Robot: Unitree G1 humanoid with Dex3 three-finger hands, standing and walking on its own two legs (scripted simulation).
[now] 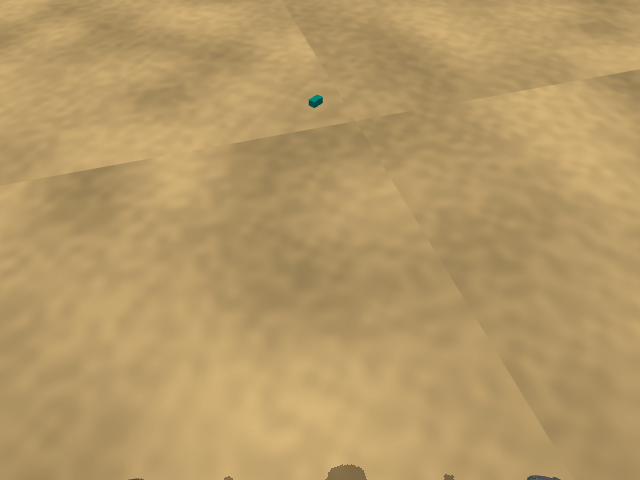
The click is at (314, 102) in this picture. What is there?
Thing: small brick
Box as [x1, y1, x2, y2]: [309, 95, 322, 107]
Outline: 321,96 315,95 309,99 309,105 315,107 321,103
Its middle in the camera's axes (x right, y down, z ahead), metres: -0.02 -0.82 +2.26
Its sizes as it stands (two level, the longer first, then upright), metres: 0.075 0.045 0.037
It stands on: the floor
